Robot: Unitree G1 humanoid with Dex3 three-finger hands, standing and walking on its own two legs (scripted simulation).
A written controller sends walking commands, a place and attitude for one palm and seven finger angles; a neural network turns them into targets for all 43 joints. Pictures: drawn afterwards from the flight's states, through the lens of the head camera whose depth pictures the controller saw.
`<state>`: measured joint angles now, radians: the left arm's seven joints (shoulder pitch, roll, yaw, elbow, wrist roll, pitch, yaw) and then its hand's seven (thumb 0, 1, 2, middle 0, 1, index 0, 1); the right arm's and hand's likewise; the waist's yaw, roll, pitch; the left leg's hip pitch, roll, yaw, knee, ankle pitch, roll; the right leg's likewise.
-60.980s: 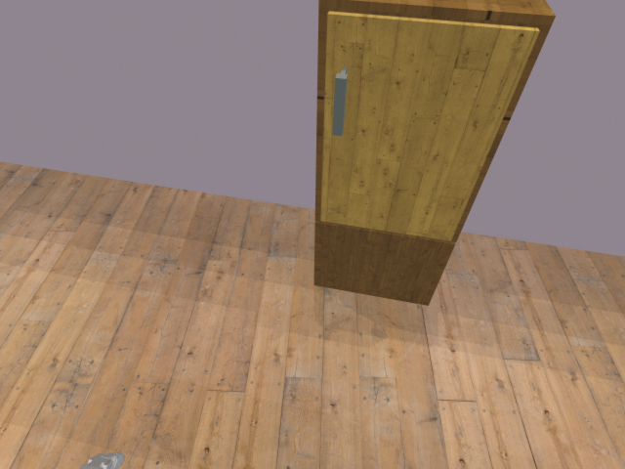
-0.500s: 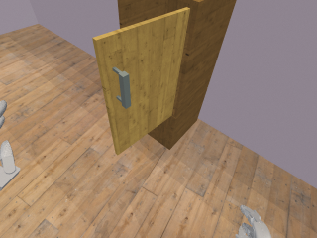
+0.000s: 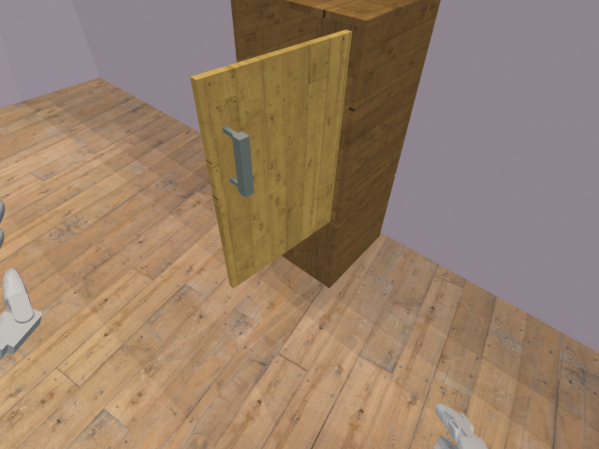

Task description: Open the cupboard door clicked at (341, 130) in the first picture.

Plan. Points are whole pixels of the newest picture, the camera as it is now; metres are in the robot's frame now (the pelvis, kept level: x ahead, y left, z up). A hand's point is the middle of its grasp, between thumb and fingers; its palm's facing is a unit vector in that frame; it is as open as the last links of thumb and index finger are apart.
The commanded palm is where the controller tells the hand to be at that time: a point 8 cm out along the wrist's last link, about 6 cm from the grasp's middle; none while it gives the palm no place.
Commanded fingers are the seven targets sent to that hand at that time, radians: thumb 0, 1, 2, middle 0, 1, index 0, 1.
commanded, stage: let the arm hang, fingers relaxed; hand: left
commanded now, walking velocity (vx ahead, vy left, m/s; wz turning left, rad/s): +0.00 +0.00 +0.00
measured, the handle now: (237, 161) +0.63 +0.15 +0.05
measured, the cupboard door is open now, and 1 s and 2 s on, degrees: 84 84 84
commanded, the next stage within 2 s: look to check the result in 1.20 s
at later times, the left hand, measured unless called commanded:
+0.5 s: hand out of the picture +0.01 +0.19 -0.17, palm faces +0.11 -0.97 -0.20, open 6.9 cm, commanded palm none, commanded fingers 0.00 0.90 0.90 -0.20 -0.30 -0.20 -0.30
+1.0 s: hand out of the picture -0.04 +0.19 -0.16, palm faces +0.08 -0.98 -0.18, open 7.4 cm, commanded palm none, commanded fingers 0.00 0.90 0.90 -0.20 -0.30 -0.20 -0.30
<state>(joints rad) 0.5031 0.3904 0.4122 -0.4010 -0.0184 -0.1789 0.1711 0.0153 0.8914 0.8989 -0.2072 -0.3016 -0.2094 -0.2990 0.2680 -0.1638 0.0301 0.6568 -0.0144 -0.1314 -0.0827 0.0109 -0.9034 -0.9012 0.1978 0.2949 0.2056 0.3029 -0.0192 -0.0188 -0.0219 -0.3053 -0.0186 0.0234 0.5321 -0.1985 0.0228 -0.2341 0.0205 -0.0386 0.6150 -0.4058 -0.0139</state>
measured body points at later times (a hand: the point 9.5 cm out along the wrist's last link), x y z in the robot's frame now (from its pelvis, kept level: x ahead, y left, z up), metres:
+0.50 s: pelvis -0.01 +0.01 +0.01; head +0.02 +0.02 +0.46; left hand +0.00 +0.25 -0.15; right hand +0.04 -0.23 -0.14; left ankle +0.01 +0.13 -0.73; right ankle +0.00 -0.08 -0.73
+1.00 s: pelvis -0.02 +0.02 +0.01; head -0.01 +0.01 +0.46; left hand -0.04 +0.24 -0.15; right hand -0.04 -0.18 -0.16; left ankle +0.01 +0.13 -0.73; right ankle +0.00 -0.08 -0.73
